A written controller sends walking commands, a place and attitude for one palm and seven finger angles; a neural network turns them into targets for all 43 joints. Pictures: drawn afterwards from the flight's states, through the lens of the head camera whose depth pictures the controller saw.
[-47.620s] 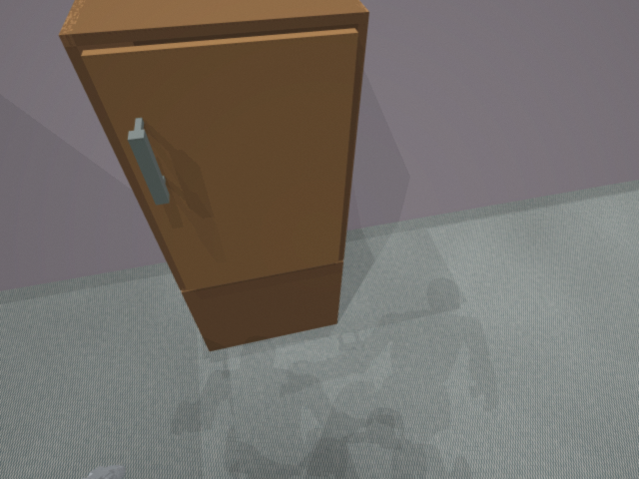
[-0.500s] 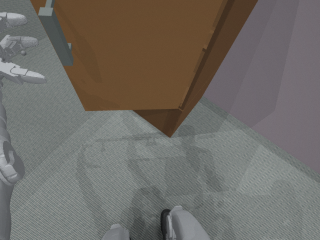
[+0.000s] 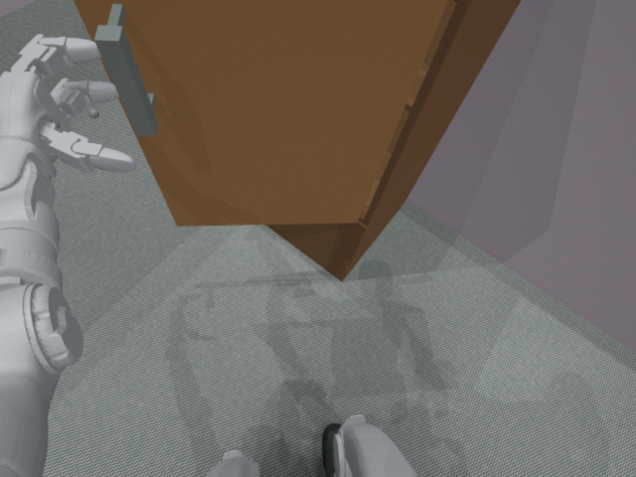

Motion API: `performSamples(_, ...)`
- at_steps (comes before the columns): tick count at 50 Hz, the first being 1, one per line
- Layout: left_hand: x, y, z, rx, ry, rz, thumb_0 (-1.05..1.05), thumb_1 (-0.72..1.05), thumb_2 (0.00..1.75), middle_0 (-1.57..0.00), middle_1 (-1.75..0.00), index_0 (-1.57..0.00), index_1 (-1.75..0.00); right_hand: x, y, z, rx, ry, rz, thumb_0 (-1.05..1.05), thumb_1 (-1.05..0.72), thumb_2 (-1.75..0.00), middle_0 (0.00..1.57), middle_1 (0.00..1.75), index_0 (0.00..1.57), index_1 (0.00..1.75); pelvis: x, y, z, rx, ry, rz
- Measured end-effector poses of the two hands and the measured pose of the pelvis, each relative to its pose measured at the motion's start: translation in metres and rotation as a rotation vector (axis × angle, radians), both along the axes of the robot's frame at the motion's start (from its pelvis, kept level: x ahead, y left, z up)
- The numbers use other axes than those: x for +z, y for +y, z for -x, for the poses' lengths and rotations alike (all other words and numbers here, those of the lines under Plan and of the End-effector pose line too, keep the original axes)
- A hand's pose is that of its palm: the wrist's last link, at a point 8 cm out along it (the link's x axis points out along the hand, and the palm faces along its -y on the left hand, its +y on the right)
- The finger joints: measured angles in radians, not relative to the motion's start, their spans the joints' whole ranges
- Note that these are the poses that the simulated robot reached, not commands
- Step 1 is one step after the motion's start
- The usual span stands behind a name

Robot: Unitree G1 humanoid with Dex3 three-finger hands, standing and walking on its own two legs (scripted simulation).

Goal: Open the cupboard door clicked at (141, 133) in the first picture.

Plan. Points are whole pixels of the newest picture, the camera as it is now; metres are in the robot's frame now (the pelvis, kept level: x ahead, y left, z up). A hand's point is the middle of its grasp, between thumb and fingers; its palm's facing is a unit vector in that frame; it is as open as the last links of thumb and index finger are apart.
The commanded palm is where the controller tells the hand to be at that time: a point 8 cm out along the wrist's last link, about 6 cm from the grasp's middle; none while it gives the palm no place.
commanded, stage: slide the fingers in behind the handle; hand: left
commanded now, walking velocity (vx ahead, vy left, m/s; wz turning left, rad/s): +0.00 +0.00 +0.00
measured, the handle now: (133, 75) +0.58 +0.17 +0.10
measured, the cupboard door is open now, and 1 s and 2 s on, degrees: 42 42 42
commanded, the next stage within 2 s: close the thumb around the handle in 1.06 s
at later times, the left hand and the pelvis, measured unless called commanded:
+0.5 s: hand (134, 115) +0.52 +0.16 +0.10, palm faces -0.04 -1.00 -0.01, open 14.0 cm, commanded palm +0.50 +0.21 +0.10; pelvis +0.00 -0.01 +0.00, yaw +0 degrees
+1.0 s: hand (146, 114) +0.52 +0.15 +0.10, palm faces -0.03 -1.00 -0.01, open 14.0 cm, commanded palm +0.50 +0.20 +0.10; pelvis -0.01 -0.01 +0.00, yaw +1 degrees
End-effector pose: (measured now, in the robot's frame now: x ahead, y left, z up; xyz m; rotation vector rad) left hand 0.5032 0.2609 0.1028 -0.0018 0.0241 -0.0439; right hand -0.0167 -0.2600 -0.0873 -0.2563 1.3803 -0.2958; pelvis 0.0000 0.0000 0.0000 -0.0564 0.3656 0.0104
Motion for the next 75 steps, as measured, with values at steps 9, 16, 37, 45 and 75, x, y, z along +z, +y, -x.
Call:
performSamples(9,0.002,-0.013,0.001,-0.001,-0.011,0.001,-0.02,-0.5,0.3,-0.3,-1.2,-0.3,-1.2,-0.004,0.004,-0.001,-0.002,-0.004,-0.027,0.0,-0.9,-0.9,0.21,0.3,0.21,0.3,0.001,0.0,-0.002,0.0,-0.004,-0.003)
performSamples(16,0.0,-0.027,0.003,-0.002,-0.001,-0.006,-0.02,-0.5,0.3,-0.3,-1.2,-0.3,-1.2,-0.005,0.002,-0.002,-0.001,-0.009,-0.035,0.0,-0.9,-0.9,0.21,0.3,0.21,0.3,0.001,-0.002,-0.002,0.002,-0.014,-0.007)
performSamples(37,-0.001,-0.051,0.001,0.008,-0.01,-0.006,-0.02,-0.5,0.3,-0.3,-1.2,-0.3,-1.2,-0.006,-0.01,0.008,-0.006,-0.005,-0.031,0.0,-0.9,-0.9,0.21,0.3,0.21,0.3,0.001,-0.01,0.003,-0.002,-0.011,-0.02)
performSamples(45,-0.002,-0.052,0.002,0.015,0.006,-0.021,-0.02,-0.5,0.3,-0.3,-1.2,-0.3,-1.2,-0.006,-0.011,0.008,-0.007,-0.016,-0.031,0.0,-0.9,-0.9,0.21,0.3,0.21,0.3,0.002,-0.011,0.004,-0.001,-0.016,-0.022)
performSamples(75,-0.003,-0.051,-0.003,0.01,0.003,-0.01,-0.01,-0.01,0.52,-0.33,-1.25,-0.33,-1.25,-0.006,-0.006,0.004,-0.004,0.002,-0.033,0.0,-0.9,-0.9,0.21,0.3,0.21,0.3,0.002,-0.008,-0.003,0.001,-0.006,-0.017)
